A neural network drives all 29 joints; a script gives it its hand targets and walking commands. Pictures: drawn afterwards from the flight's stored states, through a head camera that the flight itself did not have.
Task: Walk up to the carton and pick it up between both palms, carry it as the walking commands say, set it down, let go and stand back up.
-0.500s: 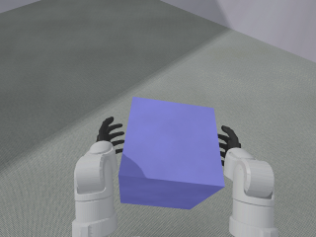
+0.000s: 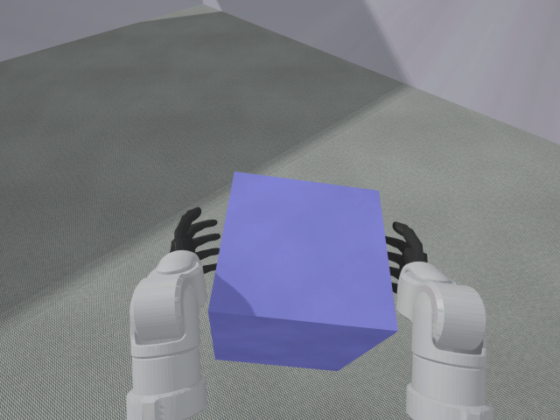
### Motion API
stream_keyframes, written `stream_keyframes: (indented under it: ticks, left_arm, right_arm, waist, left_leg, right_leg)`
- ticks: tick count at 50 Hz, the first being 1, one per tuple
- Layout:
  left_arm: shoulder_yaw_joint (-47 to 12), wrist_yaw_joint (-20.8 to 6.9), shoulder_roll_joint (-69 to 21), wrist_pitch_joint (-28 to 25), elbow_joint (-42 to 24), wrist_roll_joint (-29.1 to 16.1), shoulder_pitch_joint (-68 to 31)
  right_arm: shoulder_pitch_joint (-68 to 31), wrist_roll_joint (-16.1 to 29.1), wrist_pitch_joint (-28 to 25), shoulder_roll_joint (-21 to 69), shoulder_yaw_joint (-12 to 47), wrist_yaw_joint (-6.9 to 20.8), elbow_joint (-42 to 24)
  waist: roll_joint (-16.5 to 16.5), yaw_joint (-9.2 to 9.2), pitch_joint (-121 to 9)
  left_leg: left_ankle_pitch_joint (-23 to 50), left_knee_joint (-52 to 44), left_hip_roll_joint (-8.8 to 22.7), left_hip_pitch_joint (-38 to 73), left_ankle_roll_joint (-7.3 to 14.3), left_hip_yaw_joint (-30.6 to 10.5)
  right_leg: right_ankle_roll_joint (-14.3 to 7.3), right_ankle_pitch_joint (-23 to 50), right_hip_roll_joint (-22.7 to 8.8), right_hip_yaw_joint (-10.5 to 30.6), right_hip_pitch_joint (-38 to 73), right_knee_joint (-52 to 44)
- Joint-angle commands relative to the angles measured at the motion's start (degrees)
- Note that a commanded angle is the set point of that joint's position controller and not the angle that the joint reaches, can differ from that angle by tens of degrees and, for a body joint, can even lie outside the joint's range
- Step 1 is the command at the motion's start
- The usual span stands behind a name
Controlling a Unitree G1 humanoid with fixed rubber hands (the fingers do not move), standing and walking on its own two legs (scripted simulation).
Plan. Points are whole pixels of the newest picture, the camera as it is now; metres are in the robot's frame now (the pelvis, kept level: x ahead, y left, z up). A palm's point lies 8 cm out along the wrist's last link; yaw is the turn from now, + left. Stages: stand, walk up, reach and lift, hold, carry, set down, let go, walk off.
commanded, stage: carry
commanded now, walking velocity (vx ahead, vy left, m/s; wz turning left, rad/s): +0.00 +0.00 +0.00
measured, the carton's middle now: (291, 281) +0.32 +0.02 +0.02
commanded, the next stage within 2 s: none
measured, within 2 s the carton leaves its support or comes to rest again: neither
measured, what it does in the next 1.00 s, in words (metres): stands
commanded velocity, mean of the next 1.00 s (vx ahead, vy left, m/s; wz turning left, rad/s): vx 0.00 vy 0.00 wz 0.00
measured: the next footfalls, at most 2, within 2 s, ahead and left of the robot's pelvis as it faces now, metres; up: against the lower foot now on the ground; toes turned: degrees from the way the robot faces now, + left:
none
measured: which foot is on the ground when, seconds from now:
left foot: down 0.00-1.00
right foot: down 0.00-1.00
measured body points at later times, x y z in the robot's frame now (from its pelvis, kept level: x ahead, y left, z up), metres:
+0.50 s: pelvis -0.01 +0.01 +0.00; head -0.03 +0.01 +0.45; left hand +0.28 +0.18 +0.11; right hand +0.29 -0.12 +0.10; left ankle +0.02 +0.11 -0.72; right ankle +0.02 -0.11 -0.72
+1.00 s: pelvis -0.02 +0.01 +0.00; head -0.04 +0.01 +0.45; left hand +0.27 +0.18 +0.12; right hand +0.28 -0.12 +0.10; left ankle +0.02 +0.11 -0.72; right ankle +0.02 -0.11 -0.72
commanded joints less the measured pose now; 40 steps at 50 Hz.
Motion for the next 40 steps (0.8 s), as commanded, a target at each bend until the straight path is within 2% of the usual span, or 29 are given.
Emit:
stream_keyframes:
  ticks: [1,2,4,6,9,16,18,29,40]
  left_arm:
    - [-38.09,-18.78,-54.5,2.37,2.67,-24.95,-19.0]
    - [-38.83,-18.69,-54.67,2.26,0.84,-25.7,-20.84]
    - [-40.33,-18.47,-54.88,2.12,-2.21,-26.82,-22.85]
    - [-41.23,-18.22,-54.89,2.14,-3.62,-27.29,-23.61]
    - [-41.32,-18.03,-54.93,2.38,-3.71,-27.43,-23.89]
    - [-39.85,-18.22,-54.38,2.76,-1.12,-26.78,-22.62]
    - [-39.37,-18.31,-54.16,2.8,-0.08,-26.63,-22.28]
    - [-38.87,-18.12,-53.0,2.59,0.31,-25.97,-21.39]
    - [-38.78,-18.08,-52.94,2.43,0.2,-26.02,-21.72]
  right_arm:
    - [-33.15,22.9,-2.02,51.33,40.79,18.34,-3.98]
    - [-32.66,22.89,-2.06,51.91,40.34,18.53,-3.73]
    - [-31.48,22.58,-2.34,52.39,39.56,18.58,-3.97]
    - [-31.59,23.01,-2.58,52.63,39.23,18.67,-4.54]
    - [-31.29,22.95,-2.41,52.67,38.88,18.65,-4.02]
    - [-31.33,22.31,-2.06,52.46,39.02,18.44,-2.54]
    - [-31.33,22.08,-2.03,52.29,38.95,18.32,-1.88]
    - [-29.56,21.28,-2.07,51.2,38.78,18.26,-0.4]
    - [-29.32,20.99,-2.2,51.42,38.65,18.22,0.06]
  waist:
    - [3.75,-2.6,-16.02]
    - [2.74,-2.73,-16.36]
    - [2.9,-2.92,-19.51]
    - [4.96,-2.84,-21.02]
    - [5.14,-2.75,-20.54]
    - [-0.95,-2.98,-19.54]
    - [-1.43,-2.98,-19.17]
    - [-0.49,-2.88,-18.58]
    - [-1.16,-2.91,-17.85]
  left_leg:
    - [5.92,-13.26,9.69,2.03,5.45,-13.44]
    - [7.65,-13.0,8.31,2.34,5.03,-11.86]
    - [15.07,-10.92,7.35,5.15,5.07,-10.9]
    - [18.83,-9.86,7.61,6.58,5.45,-11.2]
    - [17.38,-9.9,7.44,5.19,5.29,-11.37]
    - [15.05,-7.81,6.2,4.08,4.8,-9.93]
    - [15.1,-7.42,6.09,4.28,4.75,-9.71]
    - [13.48,-8.17,5.98,4.05,4.82,-9.93]
    - [13.07,-8.23,5.8,3.78,4.94,-9.95]
  right_leg:
    - [1.02,-0.49,-2.29,4.85,14.42,-4.87]
    - [0.7,2.65,-2.8,4.92,15.3,-4.24]
    - [0.61,5.39,-3.28,5.15,15.75,-3.16]
    - [0.46,5.09,-3.64,5.42,15.32,-3.46]
    - [0.48,4.6,-4.11,5.62,15.51,-4.12]
    - [0.08,8.87,-5.98,6.87,15.81,-6.5]
    - [0.12,9.08,-6.27,7.02,15.29,-6.99]
    - [0.11,7.85,-6.5,7.26,14.45,-7.24]
    - [0.11,7.87,-6.64,7.29,14.39,-7.66]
